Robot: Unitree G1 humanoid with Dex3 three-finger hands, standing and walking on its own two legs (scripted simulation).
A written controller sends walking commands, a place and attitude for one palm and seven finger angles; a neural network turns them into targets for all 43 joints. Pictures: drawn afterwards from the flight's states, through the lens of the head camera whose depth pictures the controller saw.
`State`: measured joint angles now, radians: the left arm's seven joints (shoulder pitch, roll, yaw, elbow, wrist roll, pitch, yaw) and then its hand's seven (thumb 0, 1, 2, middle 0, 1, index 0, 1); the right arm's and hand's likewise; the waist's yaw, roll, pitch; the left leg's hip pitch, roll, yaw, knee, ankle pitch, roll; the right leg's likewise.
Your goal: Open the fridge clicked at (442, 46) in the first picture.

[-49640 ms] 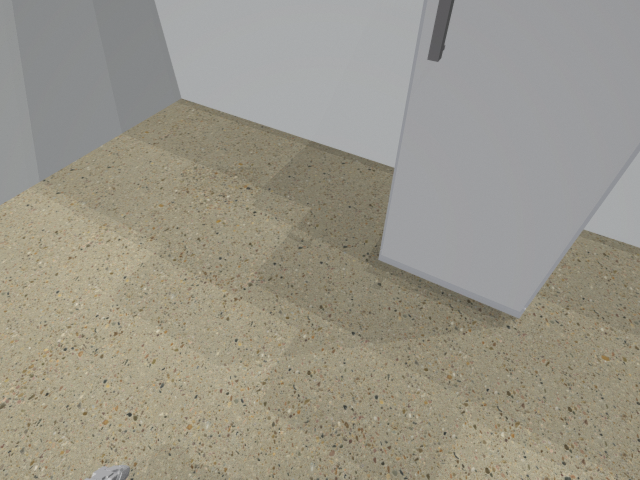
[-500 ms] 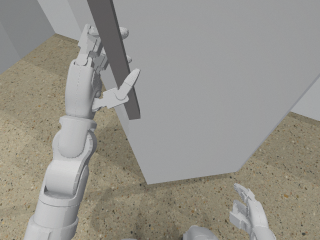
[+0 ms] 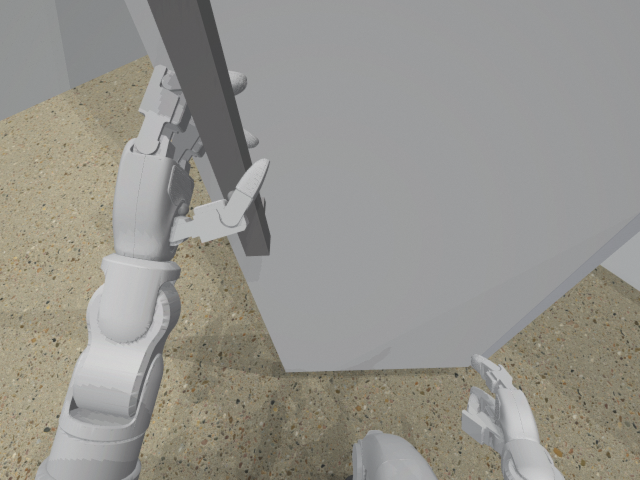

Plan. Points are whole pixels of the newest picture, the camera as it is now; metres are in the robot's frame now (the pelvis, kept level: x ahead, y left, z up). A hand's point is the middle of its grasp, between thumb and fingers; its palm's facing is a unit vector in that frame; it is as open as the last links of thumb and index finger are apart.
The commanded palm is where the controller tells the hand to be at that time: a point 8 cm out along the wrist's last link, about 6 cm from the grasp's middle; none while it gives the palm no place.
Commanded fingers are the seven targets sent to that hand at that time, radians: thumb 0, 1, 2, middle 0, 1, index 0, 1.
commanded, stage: walk backward, drawing the door open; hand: left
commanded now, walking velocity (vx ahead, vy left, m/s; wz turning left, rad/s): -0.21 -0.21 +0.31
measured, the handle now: (234, 139) +0.37 +0.07 +0.24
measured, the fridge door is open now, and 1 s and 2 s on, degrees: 50 57 55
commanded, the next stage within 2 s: stop walking and hold the door back in 0.20 s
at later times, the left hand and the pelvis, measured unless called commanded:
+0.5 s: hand (274, 285) +0.24 +0.03 +0.23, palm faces +0.25 -0.96 -0.12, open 7.6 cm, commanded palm +0.24 +0.09 +0.20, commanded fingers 0.00 0.90 0.90 -0.45 -1.40 -0.45 -1.40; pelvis -0.07 -0.16 +0.00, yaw +12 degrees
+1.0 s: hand (271, 241) +0.27 +0.03 +0.23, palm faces +0.32 -0.94 -0.15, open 6.3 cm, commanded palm +0.24 +0.08 +0.20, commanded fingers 0.00 0.90 0.90 -0.45 -1.40 -0.45 -1.40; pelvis -0.14 -0.20 +0.00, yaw +15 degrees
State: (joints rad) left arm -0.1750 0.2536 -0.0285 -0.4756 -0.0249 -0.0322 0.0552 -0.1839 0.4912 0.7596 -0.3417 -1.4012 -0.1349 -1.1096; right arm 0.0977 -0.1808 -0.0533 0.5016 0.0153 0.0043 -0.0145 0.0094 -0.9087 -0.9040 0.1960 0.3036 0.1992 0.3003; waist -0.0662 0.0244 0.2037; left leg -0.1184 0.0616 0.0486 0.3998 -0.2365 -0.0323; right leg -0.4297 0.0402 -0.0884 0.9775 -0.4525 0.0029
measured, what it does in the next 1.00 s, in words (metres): steps to the right: right foot, then left foot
